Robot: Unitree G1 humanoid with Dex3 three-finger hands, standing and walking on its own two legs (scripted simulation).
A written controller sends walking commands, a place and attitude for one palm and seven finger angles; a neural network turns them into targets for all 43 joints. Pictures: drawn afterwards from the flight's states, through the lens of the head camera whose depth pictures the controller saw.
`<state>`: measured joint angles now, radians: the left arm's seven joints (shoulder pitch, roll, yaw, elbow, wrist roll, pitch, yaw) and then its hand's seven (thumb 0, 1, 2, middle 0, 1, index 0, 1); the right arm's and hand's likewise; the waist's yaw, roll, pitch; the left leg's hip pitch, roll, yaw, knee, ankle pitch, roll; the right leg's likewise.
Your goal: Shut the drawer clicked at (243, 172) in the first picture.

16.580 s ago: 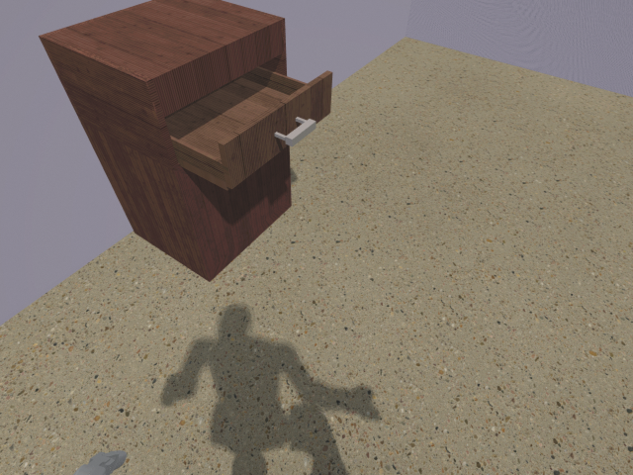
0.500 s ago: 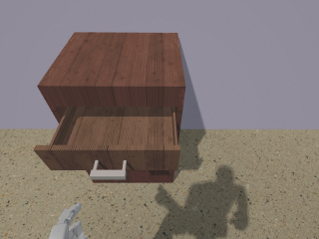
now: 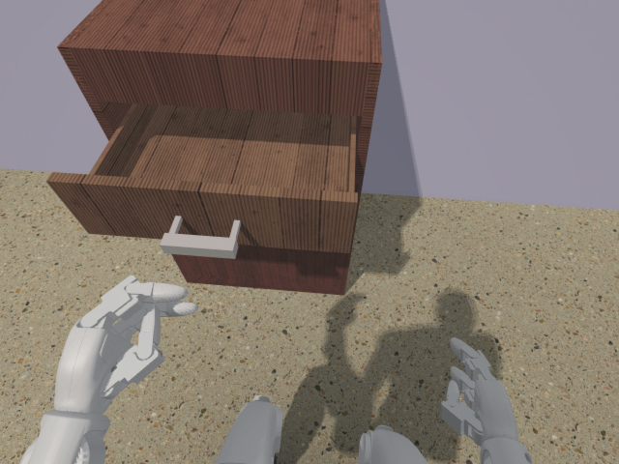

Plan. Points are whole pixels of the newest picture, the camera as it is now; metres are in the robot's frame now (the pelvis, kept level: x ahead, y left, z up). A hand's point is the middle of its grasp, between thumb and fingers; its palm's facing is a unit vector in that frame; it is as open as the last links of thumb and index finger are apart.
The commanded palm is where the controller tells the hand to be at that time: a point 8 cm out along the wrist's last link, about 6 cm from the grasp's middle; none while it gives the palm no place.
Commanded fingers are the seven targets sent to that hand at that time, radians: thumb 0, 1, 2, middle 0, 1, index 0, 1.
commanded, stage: raise the hand and make a fist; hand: left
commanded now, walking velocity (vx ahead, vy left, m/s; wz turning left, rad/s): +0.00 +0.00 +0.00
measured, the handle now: (203, 234) +0.44 +0.23 -0.03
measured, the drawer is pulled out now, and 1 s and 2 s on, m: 0.20 0.20 0.20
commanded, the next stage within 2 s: bring the fist close to the handle in 1.26 s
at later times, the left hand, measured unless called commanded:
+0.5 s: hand (169, 339) +0.24 +0.19 +0.06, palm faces -0.05 -1.00 +0.00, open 3.1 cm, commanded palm +0.22 +0.25 +0.07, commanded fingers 0.00 0.90 0.90 -1.36 -1.56 -1.36 -1.56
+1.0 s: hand (171, 327) +0.25 +0.19 +0.08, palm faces +0.00 -1.00 -0.02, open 3.3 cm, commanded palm +0.22 +0.24 +0.08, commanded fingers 0.00 0.90 0.90 -1.40 -1.60 -1.40 -1.60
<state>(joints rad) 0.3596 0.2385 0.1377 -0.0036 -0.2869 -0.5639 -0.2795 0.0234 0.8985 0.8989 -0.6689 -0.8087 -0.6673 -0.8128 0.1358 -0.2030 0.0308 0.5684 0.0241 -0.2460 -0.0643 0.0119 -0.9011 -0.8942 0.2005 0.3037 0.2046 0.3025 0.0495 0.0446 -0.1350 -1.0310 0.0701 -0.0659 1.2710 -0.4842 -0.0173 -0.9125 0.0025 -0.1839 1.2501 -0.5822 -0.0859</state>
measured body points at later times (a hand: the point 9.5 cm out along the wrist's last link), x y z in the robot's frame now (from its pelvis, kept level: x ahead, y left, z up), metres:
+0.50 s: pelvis +0.03 +0.04 +0.02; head +0.11 +0.05 +0.46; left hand +0.24 +0.24 +0.06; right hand +0.21 -0.22 -0.05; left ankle +0.08 +0.14 -0.62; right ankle +0.03 -0.07 -0.62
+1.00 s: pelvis +0.03 +0.05 +0.02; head +0.09 +0.06 +0.47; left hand +0.24 +0.24 +0.08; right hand +0.21 -0.18 -0.05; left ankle +0.08 +0.14 -0.62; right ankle +0.03 -0.07 -0.62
